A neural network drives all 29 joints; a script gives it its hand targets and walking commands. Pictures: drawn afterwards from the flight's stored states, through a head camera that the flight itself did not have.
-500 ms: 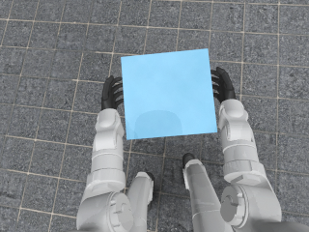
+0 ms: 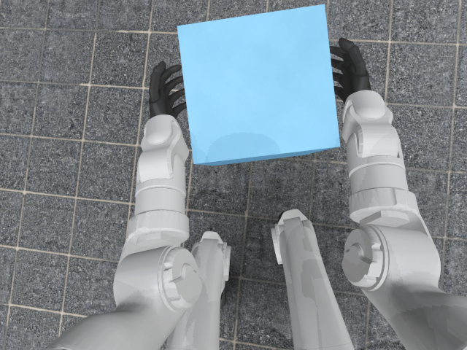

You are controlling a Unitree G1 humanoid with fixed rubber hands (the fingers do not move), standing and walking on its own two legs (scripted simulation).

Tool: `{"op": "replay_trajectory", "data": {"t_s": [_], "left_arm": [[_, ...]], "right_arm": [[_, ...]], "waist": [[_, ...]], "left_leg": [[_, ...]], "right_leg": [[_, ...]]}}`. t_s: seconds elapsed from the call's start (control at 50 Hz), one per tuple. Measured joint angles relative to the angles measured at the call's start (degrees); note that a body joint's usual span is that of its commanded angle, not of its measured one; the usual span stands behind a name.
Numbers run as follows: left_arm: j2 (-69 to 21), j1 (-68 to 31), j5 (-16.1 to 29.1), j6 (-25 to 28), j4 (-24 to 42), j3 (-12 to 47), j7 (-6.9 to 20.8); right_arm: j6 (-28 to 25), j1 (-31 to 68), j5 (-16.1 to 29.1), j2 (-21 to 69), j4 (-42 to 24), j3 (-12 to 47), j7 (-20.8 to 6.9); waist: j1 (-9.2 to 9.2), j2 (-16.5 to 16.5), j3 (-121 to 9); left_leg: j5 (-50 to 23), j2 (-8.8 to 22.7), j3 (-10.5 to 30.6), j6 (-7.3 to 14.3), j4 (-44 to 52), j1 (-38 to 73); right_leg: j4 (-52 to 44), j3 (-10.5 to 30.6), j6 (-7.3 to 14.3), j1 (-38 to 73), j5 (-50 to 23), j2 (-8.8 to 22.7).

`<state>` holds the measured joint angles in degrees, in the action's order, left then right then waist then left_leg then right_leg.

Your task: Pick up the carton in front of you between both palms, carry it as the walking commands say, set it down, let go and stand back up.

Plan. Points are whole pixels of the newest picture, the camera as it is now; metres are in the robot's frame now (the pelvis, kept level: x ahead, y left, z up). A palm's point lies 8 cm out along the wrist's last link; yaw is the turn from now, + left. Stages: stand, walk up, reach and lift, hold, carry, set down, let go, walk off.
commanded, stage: set down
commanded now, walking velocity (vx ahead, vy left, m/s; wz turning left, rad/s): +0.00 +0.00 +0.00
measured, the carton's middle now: (255, 105) +0.49 -0.07 -0.18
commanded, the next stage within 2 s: none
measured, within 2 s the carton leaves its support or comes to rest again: rests again in 1.24 s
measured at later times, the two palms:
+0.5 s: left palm (197, 115) +0.51 +0.05 -0.24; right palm (339, 99) +0.49 -0.25 -0.25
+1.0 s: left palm (206, 119) +0.53 +0.05 -0.34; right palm (331, 102) +0.51 -0.26 -0.34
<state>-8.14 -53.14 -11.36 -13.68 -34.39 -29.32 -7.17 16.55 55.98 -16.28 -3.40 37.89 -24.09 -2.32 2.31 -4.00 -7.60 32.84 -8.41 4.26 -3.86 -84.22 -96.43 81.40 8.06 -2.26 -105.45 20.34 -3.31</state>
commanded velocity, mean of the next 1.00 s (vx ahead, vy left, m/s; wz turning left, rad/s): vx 0.00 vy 0.00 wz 0.00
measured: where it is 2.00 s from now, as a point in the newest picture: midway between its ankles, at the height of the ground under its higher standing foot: (258, 272)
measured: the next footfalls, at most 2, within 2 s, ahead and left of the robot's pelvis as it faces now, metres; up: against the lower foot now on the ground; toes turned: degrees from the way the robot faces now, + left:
none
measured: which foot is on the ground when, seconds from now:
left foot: down 0.00-1.00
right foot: down 0.00-1.00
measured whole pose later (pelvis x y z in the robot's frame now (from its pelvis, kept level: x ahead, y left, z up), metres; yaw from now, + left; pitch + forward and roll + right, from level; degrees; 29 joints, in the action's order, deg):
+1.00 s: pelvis -0.02 +0.00 -0.17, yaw +6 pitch +41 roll +4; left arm 4.5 -83.9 0.7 -13.4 -50.4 -16.2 -14.4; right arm 15.5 83.9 -7.2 -20.9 53.8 -22.4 -3.4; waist 8.1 -4.9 18.3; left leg 40.5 -14.2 3.7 -6.6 -120.0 -121.8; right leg 116.5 5.8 -2.3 -129.9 28.1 -0.2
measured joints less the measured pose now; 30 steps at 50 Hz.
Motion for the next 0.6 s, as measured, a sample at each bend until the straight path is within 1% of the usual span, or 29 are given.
{"op": "replay_trajectory", "data": {"t_s": [0.12, 0.22, 0.46, 0.6], "left_arm": [[2.2, -4.5, 2.4, -0.2, -1.7, 0.9, -0.9], [3.7, -8.6, 3.4, -0.7, -3.7, 0.8, -1.6], [6.7, -19.1, 3.4, -1.4, -8.7, 0.4, -3.0], [8.7, -24.3, 5.7, -1.4, -10.2, 2.9, -4.8]], "right_arm": [[0.7, 4.2, 2.2, -2.4, 1.2, 1.7, 1.1], [1.6, 8.3, 3.1, -4.4, 3.0, 2.4, 1.6], [2.1, 18.6, 3.0, -8.8, 8.5, 1.7, 1.3], [1.8, 23.9, 4.3, -11.9, 10.4, 2.4, 1.0]], "waist": [[0.33, -0.2, 1.9], [0.9, -0.4, 4.4], [2.59, -0.8, 11.0], [3.41, -1.1, 16.5]], "left_leg": [[1.9, -0.8, -0.4, -0.8, -7.0, -6.5], [3.0, -1.5, -0.7, -1.4, -12.0, -10.4], [4.5, -3.2, -1.2, -2.3, -21.4, -18.4], [5.4, -4.2, -1.2, -2.8, -26.6, -22.4]], "right_leg": [[7.2, 0.4, -0.1, -6.9, 1.3, -0.7], [12.2, 0.8, -0.3, -11.1, 2.0, -1.1], [21.0, 1.2, -1.2, -19.1, 2.6, -1.8], [25.8, 1.1, -1.5, -23.1, 3.1, -1.8]]}}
